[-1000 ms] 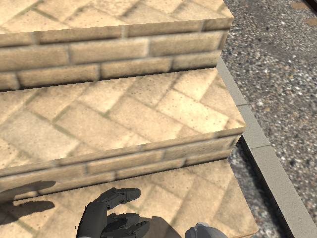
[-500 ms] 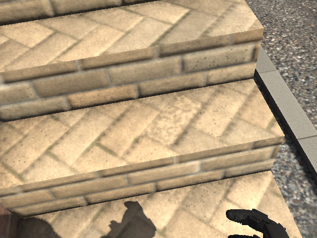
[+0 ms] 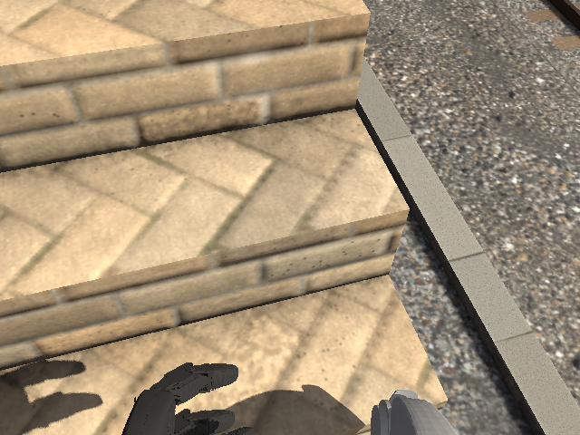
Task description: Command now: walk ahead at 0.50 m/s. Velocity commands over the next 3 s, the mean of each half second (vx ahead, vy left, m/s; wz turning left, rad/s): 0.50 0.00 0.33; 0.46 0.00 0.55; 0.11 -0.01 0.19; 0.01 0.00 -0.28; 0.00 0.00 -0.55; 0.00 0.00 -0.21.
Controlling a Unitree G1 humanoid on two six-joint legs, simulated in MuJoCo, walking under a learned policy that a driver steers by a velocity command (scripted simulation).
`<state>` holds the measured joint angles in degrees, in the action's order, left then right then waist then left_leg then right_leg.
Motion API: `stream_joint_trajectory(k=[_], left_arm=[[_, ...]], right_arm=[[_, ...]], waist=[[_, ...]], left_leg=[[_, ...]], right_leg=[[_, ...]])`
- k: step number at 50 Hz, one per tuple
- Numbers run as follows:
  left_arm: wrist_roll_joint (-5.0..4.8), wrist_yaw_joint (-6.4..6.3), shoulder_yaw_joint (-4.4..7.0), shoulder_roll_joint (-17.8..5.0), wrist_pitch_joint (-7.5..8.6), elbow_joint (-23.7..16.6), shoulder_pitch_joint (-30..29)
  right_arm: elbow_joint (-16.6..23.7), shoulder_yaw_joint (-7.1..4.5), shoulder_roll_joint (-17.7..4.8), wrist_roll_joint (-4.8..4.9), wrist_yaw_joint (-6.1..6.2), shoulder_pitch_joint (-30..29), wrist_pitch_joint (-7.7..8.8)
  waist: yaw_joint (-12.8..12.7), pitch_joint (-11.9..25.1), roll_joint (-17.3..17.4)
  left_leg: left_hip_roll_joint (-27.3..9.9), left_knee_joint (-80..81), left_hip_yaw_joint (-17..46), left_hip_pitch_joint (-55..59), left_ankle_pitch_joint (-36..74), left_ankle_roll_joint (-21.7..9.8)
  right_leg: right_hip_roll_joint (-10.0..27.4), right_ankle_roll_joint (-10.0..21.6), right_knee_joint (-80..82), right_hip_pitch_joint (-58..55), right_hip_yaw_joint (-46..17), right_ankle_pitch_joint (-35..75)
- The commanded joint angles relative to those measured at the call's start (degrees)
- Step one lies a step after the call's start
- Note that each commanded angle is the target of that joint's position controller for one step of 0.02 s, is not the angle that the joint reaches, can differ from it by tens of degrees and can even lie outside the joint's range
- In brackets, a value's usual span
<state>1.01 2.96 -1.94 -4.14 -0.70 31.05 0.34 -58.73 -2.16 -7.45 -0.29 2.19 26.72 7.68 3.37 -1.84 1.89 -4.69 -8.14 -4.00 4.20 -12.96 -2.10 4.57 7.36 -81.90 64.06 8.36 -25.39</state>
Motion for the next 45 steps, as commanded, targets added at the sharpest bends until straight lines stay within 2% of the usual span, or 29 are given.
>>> stream_joint_trajectory(k=[1,2,3,4,5,6,7,9,10,12,17,20,23,24,25,26,27,28,29,30,31,32,33,35,37,38,41,43,45], left_arm=[[-0.65,-0.24,3.72,-6.5,0.78,3.3,21.4],[0.26,-0.35,5.74,-10.9,1.65,7.2,28.5],[2.49,-1.4,9.01,-19.3,-0.12,6.9,28.9],[1.03,-2.19,9.65,-20.4,-1.13,6.5,22.9],[0.57,-2.33,8.27,-17.2,-0.82,8.3,16.9],[0.38,-2.52,7.19,-13.5,0.42,11.4,12.6],[0.69,-2.68,5.76,-9.2,1.72,16.1,12.6],[2.43,-1.69,3.43,-2.5,3.88,20.2,11.3],[2.15,-0.93,3.42,-3.2,5.41,20.6,12.0],[2.01,-1.1,3.78,-5.8,7.55,21.5,13.9],[2.05,-1.55,5.45,-12.7,9.74,23.1,22.6],[1.84,-1.83,6.51,-15.4,10.22,22.7,23.7],[1.72,-2.26,7.09,-15.9,8.85,21.6,21.7],[1.53,-3.65,7.56,-17.0,8.32,22.4,23.5],[-0.48,-3.66,7.55,-18.2,7.91,22.2,21.9],[-1.22,-4.06,7.22,-16.5,7.19,22.8,20.6],[-2.77,-4.71,6.5,-17.4,7.27,21.5,20.5],[-3.81,-4.2,6.71,-19.8,7.29,21.2,22.3],[-4.75,-2.94,7.82,-23.3,7.84,20.8,21.7],[-4.58,-0.9,8.54,-23.5,8.84,17.9,20.3],[-2.91,2.03,8.31,-18.2,9.26,12.0,18.7],[0.84,3.46,7.82,-14.5,8.9,10.1,17.2],[3.2,4.3,6.32,-8.4,8.54,5.6,12.5],[4.59,1.81,2.83,-0.3,9.05,3.2,6.4],[5.08,-0.41,1.33,-0.3,9.59,1.8,5.5],[4.36,-0.9,0.81,0.0,9.41,1.4,6.2],[2.97,-1.79,-0.32,-0.2,8.55,0.5,3.3],[1.41,-2.83,-1.23,2.3,7.57,-1.1,-2.9],[0.96,-4.5,-1.77,3.7,6.12,-3.2,-6.2]], right_arm=[[5.4,-3.45,-19.3,3.04,-2.05,-0.4,2.84],[7.6,-3.79,-17.9,5.27,-4.43,0.7,3.65],[11.1,-4.4,-15.6,5.7,-6.19,-3.9,3.77],[11.7,-4.89,-14.6,2.94,-5.94,-9.7,3.32],[15.1,-3.86,-8.7,0.37,-5.58,-12.6,2.16],[17.9,-2.34,-4.3,-0.45,-4.69,-15.6,0.92],[19.7,-0.97,-0.9,-0.79,-3.63,-15.2,-0.7],[18.9,0.54,1.3,0.08,-2.72,-6.7,-3.12],[19.2,1.12,2.4,0.58,-2.26,-5.8,-4.13],[19.6,1.21,2.5,1.51,-1.58,-7.9,-4.95],[25.8,0.18,1.0,0.95,1.39,-19.9,-5.61],[29.6,-0.22,-1.4,0.96,-0.79,-27.5,-6.64],[32.2,-0.09,-2.3,0.97,-1.69,-30.0,-7.71],[34.3,0.83,-0.1,0.13,-1.8,-32.0,-8.56],[36.0,2.15,-0.1,0.12,-2.04,-34.1,-9.55],[35.2,2.7,0.8,0.96,-0.96,-31.8,-10.51],[31.8,1.35,-1.8,1.72,-0.7,-23.7,-10.61],[25.7,-0.34,-3.9,2.54,-0.39,-9.4,-9.5],[23.2,-1.29,-6.5,3.01,-0.64,1.1,-7.14],[21.8,-3.3,-11.8,2.25,-0.86,2.5,-6.99],[21.0,-5.68,-19.9,0.82,0.62,-1.4,-8.76],[22.0,-6.66,-21.4,0.86,1.8,-10.3,-10.17],[22.8,-5.53,-19.3,-0.5,2.3,-17.6,-9.84],[14.6,-3.77,-11.7,0.55,1.44,-14.0,-6.15],[9.9,-2.48,-6.0,-0.36,0.1,-10.4,-4.05],[9.5,-2.03,-4.5,-0.88,0.42,-9.4,-4.02],[8.4,-2.03,-6.3,-0.16,0.12,-3.7,-3.26],[6.7,-1.2,-4.9,0.17,0.29,2.3,-1.85],[5.6,-0.67,-5.4,0.71,0.68,4.1,-0.51]], waist=[[-14.8,22.8,7.4],[-15.9,28.9,2.0],[-16.9,30.9,-12.3],[-16.3,33.0,-12.1],[-11.1,25.1,-9.3],[-7.1,14.2,-7.1],[-3.6,3.9,-3.2],[3.0,-2.5,-1.2],[4.6,-4.3,-1.4],[2.5,-6.9,-2.8],[-0.5,-4.7,-4.3],[-1.5,-2.7,-3.6],[-0.9,-4.7,-9.0],[-0.9,-2.8,-13.4],[-0.5,-4.8,-13.2],[-0.7,-3.8,-16.8],[1.0,1.4,-15.3],[4.6,12.0,-16.0],[8.9,17.8,-18.1],[8.0,18.9,-11.6],[2.6,21.4,10.0],[-0.4,21.6,9.0],[-3.0,19.2,8.3],[-3.9,3.0,1.2],[-4.4,1.1,-0.8],[-4.6,1.1,0.1],[-3.4,-0.5,-2.2],[-1.1,-1.7,-2.0],[-0.4,-5.0,1.6]], left_leg=[[-10.2,-20.3,-0.4,-9.3,98.5,-10.0],[-3.2,-38.4,3.2,-25.8,76.0,-6.7],[7.3,-59.5,5.9,-34.6,36.7,-4.5],[10.9,-92.9,12.2,-35.8,14.6,-3.1],[9.6,-110.5,15.2,-42.8,14.5,-2.4],[7.0,-115.5,13.4,-48.3,17.0,-2.9],[6.5,-119.0,12.4,-53.8,13.7,-3.5],[6.6,-115.3,13.3,-54.2,7.6,-4.5],[6.7,-113.2,13.4,-55.0,7.0,-4.1],[8.5,-112.6,12.6,-59.2,7.6,-2.4],[9.6,-137.0,11.0,-82.1,-1.3,-2.0],[8.9,-130.8,9.3,-83.6,-2.7,-2.9],[5.9,-106.3,5.0,-76.8,-4.1,-2.2],[3.2,-105.6,4.0,-75.4,-7.2,-3.3],[0.9,-84.9,-2.3,-68.7,-14.9,-4.5],[0.5,-73.4,-6.0,-55.9,-19.9,-6.5],[5.2,-69.9,-10.3,-43.5,-25.1,-7.1],[10.6,-72.9,-10.6,-34.0,-22.9,-8.6],[13.3,-59.2,-0.1,-25.9,-18.3,-9.6],[9.9,-38.3,23.1,-24.4,-22.5,-8.8],[1.5,-10.3,58.0,-16.5,-45.6,-11.7],[-2.1,-2.5,67.7,-18.6,-56.7,-11.2],[-1.4,-7.3,62.4,-24.5,-50.8,-11.6],[1.7,-20.7,42.9,-34.8,-30.3,-13.1],[5.4,-20.7,33.7,-32.2,-19.1,-13.2],[4.3,-19.7,31.7,-28.4,-13.7,-12.8],[0.5,-17.7,28.7,-21.9,-6.5,-11.6],[-1.5,-14.1,30.0,-21.4,-8.5,-10.5],[-0.9,-12.0,30.4,-22.0,-7.5,-9.5]], right_leg=[[-10.8,3.7,18.8,-53.0,5.9,6.9],[-3.3,6.9,25.9,-68.6,-17.9,-4.0],[11.5,9.5,53.5,-67.4,-52.4,-24.0],[16.8,9.7,64.6,-59.1,-63.0,-35.3],[16.8,7.0,65.4,-50.6,-57.8,-32.4],[15.9,4.0,63.1,-43.1,-49.3,-28.1],[14.5,2.4,59.5,-35.5,-40.4,-24.3],[11.5,-1.0,58.0,-27.6,-24.2,-15.7],[11.1,-2.4,58.9,-27.4,-18.7,-9.1],[13.4,-2.0,62.6,-29.5,-14.3,-1.9],[18.7,1.0,68.4,-49.8,-11.3,4.3],[17.7,-1.4,70.9,-55.3,-5.4,1.6],[15.3,-3.3,77.1,-52.6,1.5,1.3],[16.9,-2.3,81.4,-56.7,2.2,7.3],[14.8,-1.1,88.8,-54.8,7.2,12.1],[12.8,1.3,91.7,-51.5,10.0,20.1],[12.7,4.0,84.4,-54.1,11.9,60.2],[15.6,5.3,68.5,-62.5,11.2,100.0],[14.8,3.2,50.3,-65.2,9.1,107.0],[10.4,-1.3,33.3,-58.4,5.7,88.9],[-1.1,-6.5,14.2,-39.5,-1.5,28.0],[-5.0,-8.8,-12.2,-31.4,-11.8,20.1],[-6.1,-7.9,-29.9,-24.3,-14.4,21.4],[-5.2,-3.3,-38.0,-11.9,-12.9,26.7],[-5.7,-1.3,-40.0,-5.3,-11.4,24.5],[-6.0,-1.7,-40.4,-1.1,-11.9,25.5],[-3.2,-3.5,-38.0,10.0,-10.3,21.7],[-3.0,-3.7,-46.6,17.4,-7.5,19.2],[-3.0,-3.7,-54.1,25.1,-6.5,14.6]])
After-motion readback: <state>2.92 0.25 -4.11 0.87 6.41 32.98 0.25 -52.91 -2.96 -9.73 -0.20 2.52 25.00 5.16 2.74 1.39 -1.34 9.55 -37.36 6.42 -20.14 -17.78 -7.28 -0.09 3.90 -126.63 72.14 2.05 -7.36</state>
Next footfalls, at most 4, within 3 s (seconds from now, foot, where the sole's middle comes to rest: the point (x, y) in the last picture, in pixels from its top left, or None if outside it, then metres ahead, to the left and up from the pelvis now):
0.02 right None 0.24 -0.13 -0.60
0.58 left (150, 403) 0.40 0.22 -0.40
1.12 right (163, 193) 0.67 0.19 -0.21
1.46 left None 0.61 0.47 -0.21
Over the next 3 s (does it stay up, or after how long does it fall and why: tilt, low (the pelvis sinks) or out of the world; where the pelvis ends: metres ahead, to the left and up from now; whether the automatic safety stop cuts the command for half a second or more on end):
stays up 0.57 0.26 0.57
